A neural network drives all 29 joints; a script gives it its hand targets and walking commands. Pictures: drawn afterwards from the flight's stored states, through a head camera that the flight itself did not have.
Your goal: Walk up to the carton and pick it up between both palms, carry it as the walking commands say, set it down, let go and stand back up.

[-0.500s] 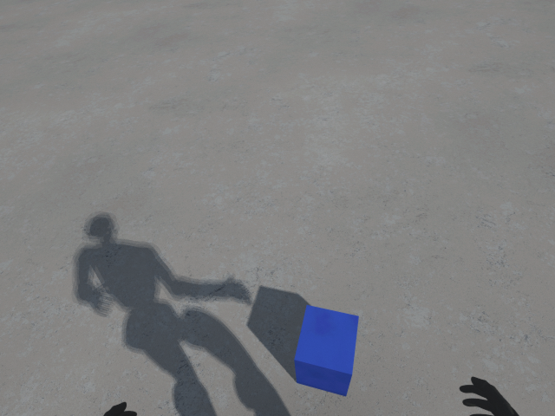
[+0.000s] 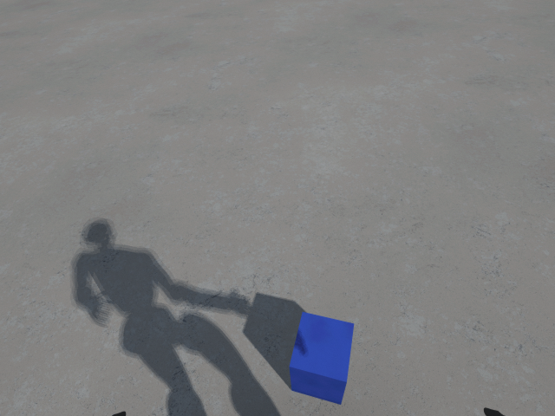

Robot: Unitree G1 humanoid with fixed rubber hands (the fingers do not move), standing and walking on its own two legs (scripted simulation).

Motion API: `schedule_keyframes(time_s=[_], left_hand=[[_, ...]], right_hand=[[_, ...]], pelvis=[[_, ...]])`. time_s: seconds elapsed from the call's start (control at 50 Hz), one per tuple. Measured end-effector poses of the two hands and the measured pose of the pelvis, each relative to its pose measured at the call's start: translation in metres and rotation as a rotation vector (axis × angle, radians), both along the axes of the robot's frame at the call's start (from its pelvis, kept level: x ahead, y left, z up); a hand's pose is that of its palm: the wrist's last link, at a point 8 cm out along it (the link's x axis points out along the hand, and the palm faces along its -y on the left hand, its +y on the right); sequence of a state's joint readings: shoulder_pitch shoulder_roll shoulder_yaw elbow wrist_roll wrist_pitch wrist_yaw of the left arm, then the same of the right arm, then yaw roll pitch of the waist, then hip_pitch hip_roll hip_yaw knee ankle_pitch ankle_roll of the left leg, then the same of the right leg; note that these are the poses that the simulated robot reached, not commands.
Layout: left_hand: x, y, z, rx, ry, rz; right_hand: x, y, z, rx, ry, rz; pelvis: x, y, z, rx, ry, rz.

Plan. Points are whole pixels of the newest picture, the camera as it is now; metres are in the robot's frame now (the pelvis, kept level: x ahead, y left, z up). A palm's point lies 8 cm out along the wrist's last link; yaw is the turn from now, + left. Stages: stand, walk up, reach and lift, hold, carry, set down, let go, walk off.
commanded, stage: stand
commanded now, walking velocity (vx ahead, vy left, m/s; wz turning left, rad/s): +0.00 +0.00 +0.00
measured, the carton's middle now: (321, 358) +0.46 -0.07 -0.66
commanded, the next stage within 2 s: none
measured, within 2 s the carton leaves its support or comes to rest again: neither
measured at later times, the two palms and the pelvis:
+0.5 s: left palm out of the picture +0.08 +0.31 -0.09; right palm out of the picture +0.07 -0.30 -0.11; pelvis -0.01 +0.00 +0.00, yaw +0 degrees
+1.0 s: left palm out of the picture +0.08 +0.31 -0.09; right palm out of the picture +0.06 -0.30 -0.11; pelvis -0.02 +0.01 +0.01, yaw -1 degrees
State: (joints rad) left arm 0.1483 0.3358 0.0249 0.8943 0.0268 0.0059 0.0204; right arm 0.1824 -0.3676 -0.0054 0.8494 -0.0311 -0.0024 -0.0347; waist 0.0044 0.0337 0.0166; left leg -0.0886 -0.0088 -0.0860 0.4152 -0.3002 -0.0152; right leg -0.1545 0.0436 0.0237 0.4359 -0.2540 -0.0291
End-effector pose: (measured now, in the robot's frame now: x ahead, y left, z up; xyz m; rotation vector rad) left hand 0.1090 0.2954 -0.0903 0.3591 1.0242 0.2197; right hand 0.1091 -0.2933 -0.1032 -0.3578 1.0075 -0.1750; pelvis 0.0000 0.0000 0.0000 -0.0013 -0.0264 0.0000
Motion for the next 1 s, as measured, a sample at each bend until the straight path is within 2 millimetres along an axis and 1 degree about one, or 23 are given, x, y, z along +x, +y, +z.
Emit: schedule_keyframes(time_s=[0.26, 0.48, 0.7, 1.0], left_hand=[[-0.019, 0.009, -0.001, 0.006, 0.045, 0.012], [-0.029, 0.013, -0.003, 0.007, 0.073, 0.015], [-0.034, 0.016, -0.004, 0.008, 0.089, 0.015], [-0.034, 0.018, -0.004, 0.011, 0.099, 0.011]], right_hand=[[-0.021, -0.004, -0.002, -0.006, 0.048, -0.012], [-0.034, -0.006, -0.003, -0.010, 0.078, -0.023], [-0.041, -0.007, -0.003, -0.012, 0.096, -0.033], [-0.047, -0.008, -0.004, -0.012, 0.111, -0.045]], pelvis=[[-0.009, 0.002, 0.002, 0.002, -0.010, -0.004], [-0.015, 0.004, 0.004, 0.003, -0.013, -0.006], [-0.018, 0.005, 0.004, 0.004, -0.014, -0.009], [-0.019, 0.006, 0.005, 0.004, -0.014, -0.014]])
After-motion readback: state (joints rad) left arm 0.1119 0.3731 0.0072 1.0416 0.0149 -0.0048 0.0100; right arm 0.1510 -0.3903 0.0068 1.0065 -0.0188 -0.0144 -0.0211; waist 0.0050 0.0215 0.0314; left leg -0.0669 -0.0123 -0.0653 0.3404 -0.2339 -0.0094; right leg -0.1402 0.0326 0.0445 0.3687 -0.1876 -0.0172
